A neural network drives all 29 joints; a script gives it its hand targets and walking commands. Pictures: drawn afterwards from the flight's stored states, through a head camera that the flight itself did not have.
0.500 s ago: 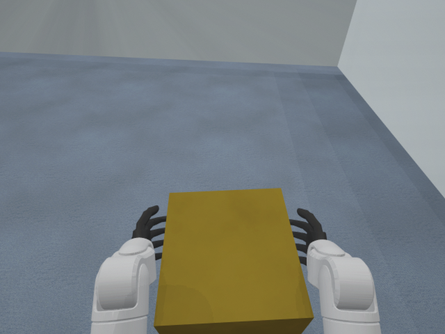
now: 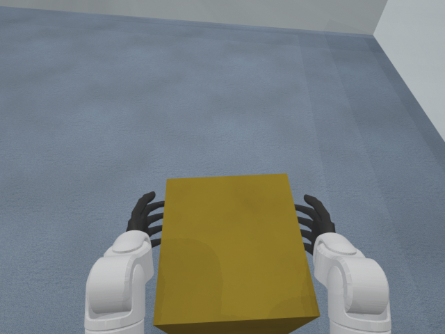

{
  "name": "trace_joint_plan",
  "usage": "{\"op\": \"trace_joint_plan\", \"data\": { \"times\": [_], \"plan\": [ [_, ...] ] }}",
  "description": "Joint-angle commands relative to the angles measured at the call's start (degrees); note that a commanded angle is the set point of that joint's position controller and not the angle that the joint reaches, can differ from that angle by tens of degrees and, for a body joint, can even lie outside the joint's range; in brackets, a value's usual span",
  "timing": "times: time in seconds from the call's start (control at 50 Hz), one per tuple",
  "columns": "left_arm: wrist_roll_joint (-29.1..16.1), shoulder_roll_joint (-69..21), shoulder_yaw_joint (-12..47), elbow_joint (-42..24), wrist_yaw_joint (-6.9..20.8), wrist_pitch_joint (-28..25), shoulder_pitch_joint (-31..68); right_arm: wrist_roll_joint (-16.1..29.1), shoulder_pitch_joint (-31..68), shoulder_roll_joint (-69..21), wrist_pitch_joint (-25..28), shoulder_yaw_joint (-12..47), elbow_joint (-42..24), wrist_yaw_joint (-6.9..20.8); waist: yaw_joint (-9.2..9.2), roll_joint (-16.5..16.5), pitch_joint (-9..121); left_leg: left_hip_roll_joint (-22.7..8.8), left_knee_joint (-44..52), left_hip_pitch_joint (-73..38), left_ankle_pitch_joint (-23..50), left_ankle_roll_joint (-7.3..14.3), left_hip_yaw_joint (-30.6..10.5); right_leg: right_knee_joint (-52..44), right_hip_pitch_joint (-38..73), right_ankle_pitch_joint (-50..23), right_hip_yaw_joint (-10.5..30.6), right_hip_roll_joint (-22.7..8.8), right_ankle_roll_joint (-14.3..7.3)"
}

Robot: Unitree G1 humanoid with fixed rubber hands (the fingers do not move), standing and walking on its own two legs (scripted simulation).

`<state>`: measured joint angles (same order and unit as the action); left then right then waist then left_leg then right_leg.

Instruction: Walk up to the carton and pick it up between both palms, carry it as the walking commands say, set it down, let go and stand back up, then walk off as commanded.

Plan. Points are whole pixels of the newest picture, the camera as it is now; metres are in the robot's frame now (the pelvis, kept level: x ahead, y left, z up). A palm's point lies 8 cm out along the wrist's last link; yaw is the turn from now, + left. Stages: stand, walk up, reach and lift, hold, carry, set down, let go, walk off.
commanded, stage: carry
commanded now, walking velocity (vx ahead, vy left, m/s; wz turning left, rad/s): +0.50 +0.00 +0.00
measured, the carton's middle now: (230, 263) +0.26 +0.00 +0.00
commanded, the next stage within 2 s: none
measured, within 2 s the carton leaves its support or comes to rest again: neither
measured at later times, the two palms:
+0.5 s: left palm (175, 115) +0.57 +0.13 +0.09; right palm (301, 127) +0.53 -0.16 +0.09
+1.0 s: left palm (181, 57) +0.90 +0.15 +0.08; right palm (272, 62) +0.87 -0.14 +0.08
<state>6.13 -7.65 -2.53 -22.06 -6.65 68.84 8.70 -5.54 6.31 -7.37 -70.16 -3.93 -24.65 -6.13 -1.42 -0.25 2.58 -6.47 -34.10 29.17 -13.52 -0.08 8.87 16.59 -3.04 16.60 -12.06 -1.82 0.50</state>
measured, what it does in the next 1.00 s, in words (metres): walks ahead: left foot, then right foot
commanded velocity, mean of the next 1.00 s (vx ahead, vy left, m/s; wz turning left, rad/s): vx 0.50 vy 0.00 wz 0.00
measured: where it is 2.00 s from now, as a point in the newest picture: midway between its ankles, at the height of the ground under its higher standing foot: (218, 187)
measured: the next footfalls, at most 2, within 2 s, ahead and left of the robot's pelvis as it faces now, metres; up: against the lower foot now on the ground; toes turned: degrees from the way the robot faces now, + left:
left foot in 0.06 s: +0.20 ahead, +0.11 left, +0.00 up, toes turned +11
right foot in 0.54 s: +0.44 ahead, -0.14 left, +0.00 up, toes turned -12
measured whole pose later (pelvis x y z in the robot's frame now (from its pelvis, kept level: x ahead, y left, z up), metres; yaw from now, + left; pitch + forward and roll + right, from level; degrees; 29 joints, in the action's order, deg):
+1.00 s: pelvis +0.61 +0.03 +0.01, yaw -5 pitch +7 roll -3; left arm 6.4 -7.7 -4.5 -21.4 -7.0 69.6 9.9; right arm -5.3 7.6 -7.6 -68.7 -3.4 -21.6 -6.5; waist 1.1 0.2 4.1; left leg -5.0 -23.3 19.5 -11.2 3.0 13.6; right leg 56.1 -25.9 24.6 -5.3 -1.6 0.1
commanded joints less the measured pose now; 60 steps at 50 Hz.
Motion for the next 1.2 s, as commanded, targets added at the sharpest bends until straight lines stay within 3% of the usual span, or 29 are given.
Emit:
{"op": "trace_joint_plan", "data": {
  "times": [0.0,0.02,0.04,0.06,0.08,0.1,0.12,0.16,0.2,0.26,0.34,0.38,0.42,0.48,0.5,0.52,0.54,0.56,0.6,0.64,0.72,0.8,0.82,0.84,0.86,0.88,0.94,1.0,1.18],
  "plan": [
    [-21.7,-49.7,38.5,-1.4,15.0,0.3,18.3,22.4,27.2,-50.2,1.3,39.3,-3.9,14.2,1.66,-3.3,14.3,5.9,11.0,-11.5,9.8,0.4,8.0,4.5,5.9,-25.0,1.9,-10.2,-4.2],
    [-21.3,-48.2,38.6,0.1,14.7,0.6,16.4,22.0,22.7,-47.8,1.3,39.2,-2.5,14.9,1.88,-1.2,15.3,7.9,8.5,-22.4,6.6,1.3,11.2,10.1,-1.6,-24.3,1.0,-9.3,-3.0],
    [-22.1,-48.5,38.7,-2.2,15.3,0.7,20.3,21.0,26.2,-46.1,1.6,39.3,-4.7,14.8,2.99,1.4,16.2,3.1,9.2,-29.6,2.5,2.9,3.7,20.0,-7.9,-24.3,0.2,-8.4,-1.9],
    [-22.8,-47.2,38.8,-1.3,15.7,1.7,21.8,20.3,21.0,-49.4,0.7,38.0,2.5,14.5,4.29,7.7,22.8,-9.5,17.8,-37.4,1.1,7.2,-16.0,38.2,-14.9,-15.6,-2.2,-2.7,1.9],
    [-23.6,-47.8,39.0,-3.5,16.5,1.1,25.3,20.5,25.9,-48.5,1.8,38.4,-1.7,14.3,3.38,15.2,18.3,-19.3,22.0,-43.9,12.3,12.1,-36.3,49.6,-33.4,12.6,2.2,5.1,2.1],
    [-23.9,-50.5,39.1,1.9,16.5,1.6,21.5,21.5,25.5,-50.1,1.2,37.5,-1.1,14.2,3.21,11.5,19.4,-19.7,19.0,-47.0,14.7,13.2,-32.7,52.2,-38.7,13.5,11.4,-0.3,-0.8],
    [-25.6,-51.5,39.8,0.3,16.7,0.6,22.2,21.3,24.0,-52.6,1.9,37.8,-1.7,14.1,4.06,8.8,21.1,-18.0,17.5,-46.4,22.7,14.0,-29.4,54.6,-40.0,11.7,10.5,-0.3,-1.0],
    [-25.4,-52.8,40.7,-5.8,16.4,-1.3,26.4,22.5,25.7,-55.4,2.3,40.8,-4.7,14.6,3.34,-0.7,20.8,-17.2,19.7,-42.3,14.0,10.9,-21.2,46.1,-40.4,7.3,10.1,-3.8,-0.6],
    [-24.9,-55.6,40.1,-1.8,16.2,-1.0,23.3,24.5,29.6,-53.3,2.4,40.9,-5.8,15.2,2.55,6.5,15.2,-14.7,25.7,-30.1,0.1,9.2,-13.8,35.9,-33.8,3.6,9.6,-5.3,0.3],
    [-22.1,-53.0,39.3,-3.9,14.2,-1.7,22.3,25.7,27.7,-52.3,2.4,41.3,-5.6,16.0,2.46,11.7,13.3,-10.8,28.4,-32.7,2.8,6.4,-7.7,30.6,-35.8,-8.7,5.6,-3.9,1.2],
    [-20.7,-52.5,38.8,-2.8,13.5,-1.3,19.3,26.2,30.9,-49.3,2.1,42.1,-9.1,16.3,2.7,6.3,14.1,-10.2,25.3,-35.2,18.1,6.7,-1.5,20.7,-29.0,-10.8,2.1,-2.0,0.0],
    [-20.5,-50.7,38.2,-1.5,13.6,-0.7,19.1,25.7,31.2,-48.3,1.6,41.2,-8.8,16.2,2.42,10.1,12.6,-9.6,24.8,-33.0,16.5,4.8,0.5,16.5,-25.0,-15.6,4.6,-3.4,-1.5],
    [-21.5,-50.5,37.7,1.9,14.2,0.4,20.6,24.4,29.7,-46.6,0.7,39.7,-6.2,16.1,3.19,9.5,9.2,-9.4,24.4,-30.2,8.2,5.2,0.4,15.0,-24.8,-11.8,1.7,-2.3,-1.3],
    [-21.3,-50.3,37.5,2.7,14.3,0.9,20.9,24.0,30.2,-46.0,-0.2,39.5,-5.1,16.4,1.93,9.2,9.5,-7.9,10.7,-28.3,19.7,4.1,3.3,8.8,-13.0,-5.8,-6.8,3.2,-1.9],
    [-22.1,-50.8,37.1,3.1,14.7,1.3,20.0,22.7,28.8,-47.1,-0.5,38.5,-2.8,16.2,0.91,4.6,14.4,-6.7,-1.8,-21.2,21.6,3.1,3.0,7.9,0.9,-3.2,-1.8,1.6,-2.9],
    [-22.5,-50.9,37.6,4.2,14.7,0.5,20.1,23.2,29.8,-48.0,-0.6,38.9,-1.7,16.4,-0.39,-9.0,20.3,-1.9,-21.6,-11.1,12.0,0.9,3.8,5.1,9.6,-1.4,16.1,-10.2,-5.7],
    [-20.3,-50.7,35.4,6.8,14.5,0.9,16.3,24.1,32.0,-46.4,-1.0,39.5,-1.3,16.7,0.24,-13.7,17.2,5.0,-29.4,4.7,-14.2,0.2,-0.6,-0.6,13.5,-8.5,35.9,-18.5,-10.9],
    [-20.2,-49.1,36.0,6.0,14.7,0.7,18.3,22.9,29.0,-47.8,-0.8,38.7,1.0,16.6,0.65,-17.2,18.8,3.9,-40.9,18.2,-16.3,1.2,-6.6,-1.2,20.4,-12.5,42.0,-25.7,-16.6],
    [-21.4,-55.0,37.6,0.8,15.4,-0.8,22.6,23.0,31.9,-50.2,1.1,39.6,-4.2,16.6,0.37,-2.2,15.2,-1.2,-36.0,13.1,-12.6,0.6,-10.0,-2.0,9.7,-13.1,31.0,-21.9,-14.5],
    [-24.0,-56.1,38.2,0.1,16.0,-0.9,25.3,25.3,38.0,-54.1,2.0,40.8,-6.3,16.7,0.56,1.2,14.9,-2.7,-22.1,4.3,-10.6,-0.3,-7.3,-5.7,0.7,-4.2,21.3,-19.2,-11.3],
    [-24.4,-55.5,38.6,-2.9,15.9,-1.4,24.0,23.6,32.3,-52.8,2.4,41.1,-6.1,15.4,0.61,-11.8,11.2,0.0,-2.4,3.3,-3.4,0.2,-3.0,-7.8,4.3,-5.7,14.7,-15.5,-9.3],
    [-23.3,-52.6,38.2,-0.1,16.0,0.3,20.9,22.0,26.5,-50.9,1.4,38.2,-1.7,14.6,1.81,-8.8,13.9,3.8,10.3,-10.6,8.1,0.2,5.2,0.7,3.2,-11.7,2.6,-12.2,-4.0],
    [-22.7,-51.6,38.5,-0.4,15.8,0.3,18.0,22.8,25.2,-51.4,1.3,38.8,-1.6,15.2,1.67,-3.2,16.8,6.1,8.5,-21.4,7.9,0.6,8.6,4.8,-3.4,-12.3,1.7,-9.0,-2.9],
    [-23.7,-52.5,39.6,-4.1,15.8,0.5,22.5,23.4,26.2,-51.6,1.1,39.1,-2.6,15.1,3.09,3.3,19.1,0.4,14.4,-30.5,2.2,2.2,-0.3,19.8,-7.6,-14.7,-0.1,-6.9,-0.4],
    [-23.7,-49.6,39.9,-4.4,15.9,1.3,24.7,21.4,23.9,-49.6,1.7,37.7,-0.7,15.3,4.49,16.1,21.2,-11.6,21.7,-35.8,0.4,7.4,-23.3,34.5,-20.6,-4.0,-1.2,-0.7,2.3],
    [-23.4,-48.6,39.4,-4.5,15.7,1.3,25.6,21.9,26.7,-50.6,1.6,37.9,-1.3,14.9,3.97,19.9,21.1,-17.8,21.2,-46.7,12.5,13.3,-34.3,42.7,-32.9,13.2,2.9,4.1,1.8],
    [-25.1,-54.8,41.0,-3.8,15.9,0.5,25.2,24.5,27.0,-55.3,1.6,39.5,-3.4,15.5,3.94,2.9,22.5,-16.4,16.3,-47.1,27.6,11.1,-23.0,46.3,-40.6,10.1,10.9,-1.6,-1.0],
    [-23.9,-56.9,39.9,-2.4,15.0,-0.9,25.4,25.0,27.8,-54.7,1.9,40.4,-3.0,15.7,3.36,9.8,20.2,-12.9,21.3,-42.0,16.2,8.2,-13.7,30.5,-34.8,5.7,8.2,-1.8,-0.9],
    [-20.0,-52.6,38.4,-1.1,12.6,-1.2,13.6,25.2,26.4,-45.5,1.4,40.9,-10.7,16.6,2.31,9.6,14.2,-4.1,9.7,-35.5,46.6,2.6,5.0,6.6,-17.8,-18.2,-4.4,5.7,-1.0]
  ]
}}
